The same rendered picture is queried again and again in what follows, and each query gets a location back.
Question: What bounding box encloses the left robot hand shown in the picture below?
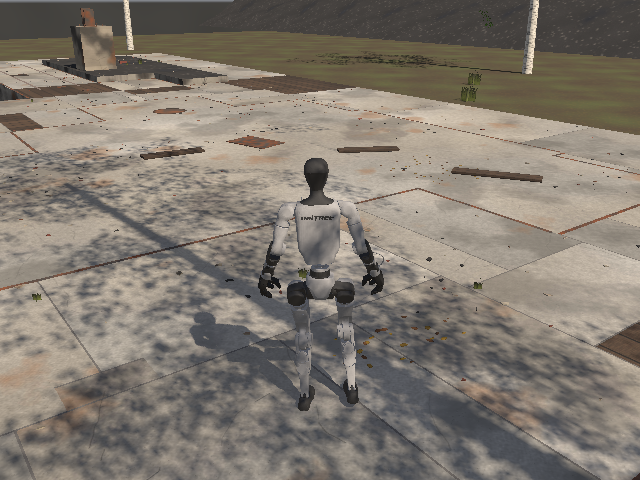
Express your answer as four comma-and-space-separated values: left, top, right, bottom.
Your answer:
258, 275, 281, 298

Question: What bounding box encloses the robot right upper arm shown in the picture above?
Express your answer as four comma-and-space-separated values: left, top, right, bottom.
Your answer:
338, 200, 368, 255

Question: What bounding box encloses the robot right forearm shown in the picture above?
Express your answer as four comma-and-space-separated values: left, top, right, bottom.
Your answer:
359, 239, 380, 277

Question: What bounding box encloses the right robot hand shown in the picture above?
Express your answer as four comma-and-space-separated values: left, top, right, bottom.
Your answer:
362, 270, 384, 295

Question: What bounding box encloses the robot left upper arm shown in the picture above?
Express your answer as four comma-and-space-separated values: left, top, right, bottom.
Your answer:
270, 202, 297, 256

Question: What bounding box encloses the robot right shin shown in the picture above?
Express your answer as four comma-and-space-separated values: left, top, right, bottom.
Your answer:
340, 323, 356, 391

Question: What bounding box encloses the right robot foot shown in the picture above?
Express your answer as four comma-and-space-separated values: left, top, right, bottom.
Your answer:
343, 379, 359, 404

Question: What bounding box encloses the robot left forearm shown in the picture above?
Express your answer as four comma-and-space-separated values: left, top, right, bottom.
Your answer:
261, 241, 280, 280

